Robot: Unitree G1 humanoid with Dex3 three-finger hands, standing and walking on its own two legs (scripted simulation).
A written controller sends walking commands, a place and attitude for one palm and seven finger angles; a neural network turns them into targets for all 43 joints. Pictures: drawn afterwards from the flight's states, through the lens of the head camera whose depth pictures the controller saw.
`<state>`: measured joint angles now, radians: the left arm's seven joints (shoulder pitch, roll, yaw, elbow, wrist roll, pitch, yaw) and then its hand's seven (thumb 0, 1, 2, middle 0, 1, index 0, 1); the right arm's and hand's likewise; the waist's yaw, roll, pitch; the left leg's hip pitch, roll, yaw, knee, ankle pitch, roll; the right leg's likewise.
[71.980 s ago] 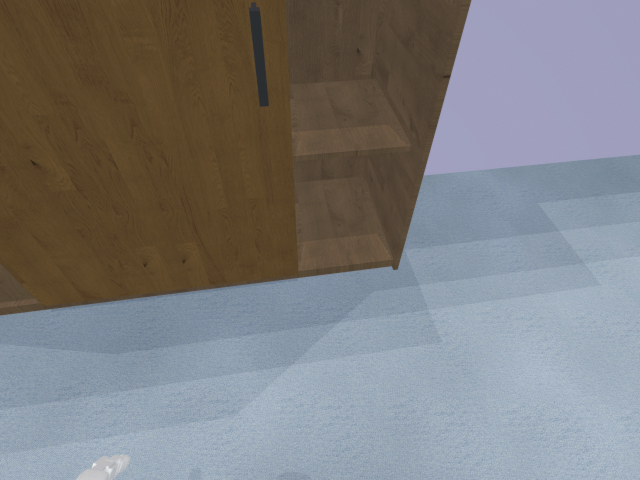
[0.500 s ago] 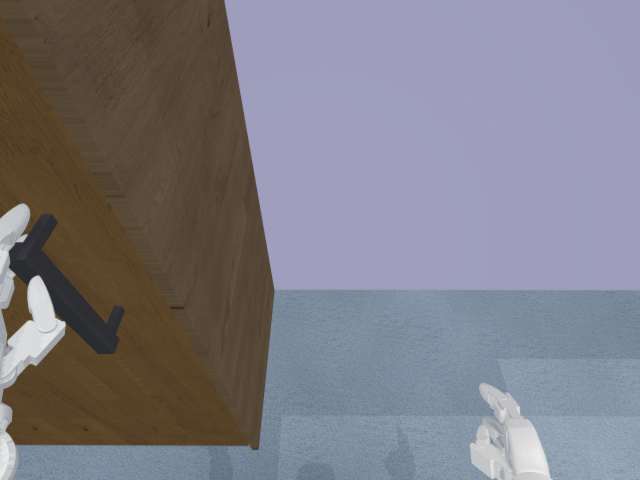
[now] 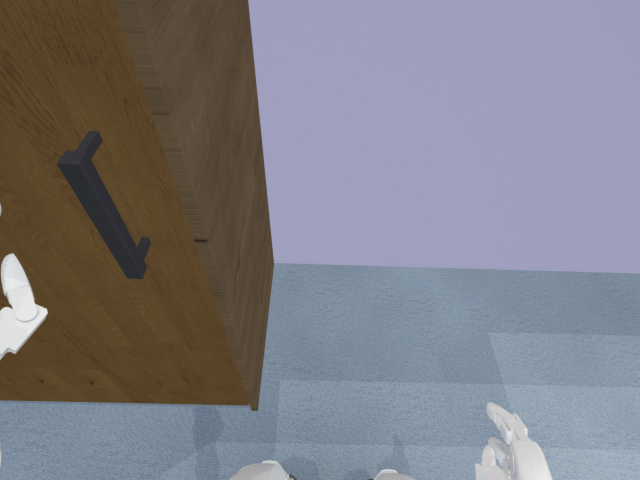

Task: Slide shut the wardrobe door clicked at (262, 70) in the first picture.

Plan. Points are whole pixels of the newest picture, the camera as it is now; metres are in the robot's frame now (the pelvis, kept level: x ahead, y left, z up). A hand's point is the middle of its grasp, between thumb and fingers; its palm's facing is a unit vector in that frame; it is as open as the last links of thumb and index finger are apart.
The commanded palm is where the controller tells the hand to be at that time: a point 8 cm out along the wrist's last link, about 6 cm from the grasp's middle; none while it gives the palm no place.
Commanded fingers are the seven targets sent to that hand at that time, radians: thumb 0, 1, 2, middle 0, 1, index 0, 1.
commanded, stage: step back with the hand held close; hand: left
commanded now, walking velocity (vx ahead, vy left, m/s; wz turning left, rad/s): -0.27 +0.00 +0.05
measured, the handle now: (116, 212) +0.37 +0.28 +0.13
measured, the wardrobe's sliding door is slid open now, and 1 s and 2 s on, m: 0.00 0.00 0.00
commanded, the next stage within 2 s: stop stepping back and stand still in 0.32 s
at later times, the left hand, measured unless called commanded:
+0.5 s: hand out of the picture +0.09 +0.28 +0.19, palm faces +0.41 -0.78 -0.47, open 7.4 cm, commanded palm +0.01 +0.32 +0.20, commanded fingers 0.00 0.90 0.90 -0.20 -0.30 -0.20 -0.30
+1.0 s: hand out of the picture +0.01 +0.28 +0.18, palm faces +0.39 -0.83 -0.39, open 7.4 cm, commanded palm -0.07 +0.32 +0.20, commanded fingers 0.00 0.90 0.90 -0.20 -0.30 -0.20 -0.30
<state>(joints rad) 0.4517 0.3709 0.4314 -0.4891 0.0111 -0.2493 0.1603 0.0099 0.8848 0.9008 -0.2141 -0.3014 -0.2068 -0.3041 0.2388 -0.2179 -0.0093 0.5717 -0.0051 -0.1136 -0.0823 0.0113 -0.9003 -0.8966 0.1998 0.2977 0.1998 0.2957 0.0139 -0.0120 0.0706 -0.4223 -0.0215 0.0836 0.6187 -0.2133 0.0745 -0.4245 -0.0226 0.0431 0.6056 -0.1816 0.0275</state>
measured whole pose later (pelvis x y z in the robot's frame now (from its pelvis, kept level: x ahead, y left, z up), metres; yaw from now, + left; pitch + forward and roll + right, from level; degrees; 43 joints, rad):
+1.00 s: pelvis -0.22 +0.02 +0.01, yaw -2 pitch -2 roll +0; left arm 0.48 0.41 0.41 -0.45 0.00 -0.18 0.17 0.01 0.89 0.90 -0.21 -0.30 -0.21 -0.30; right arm 0.30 -0.20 -0.03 0.66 -0.02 -0.15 -0.08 0.01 -0.90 -0.90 0.20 0.30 0.20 0.30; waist -0.05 -0.09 -0.03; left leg -0.22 0.03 0.08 0.53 -0.27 0.01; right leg -0.43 0.00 -0.04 0.93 -0.43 -0.02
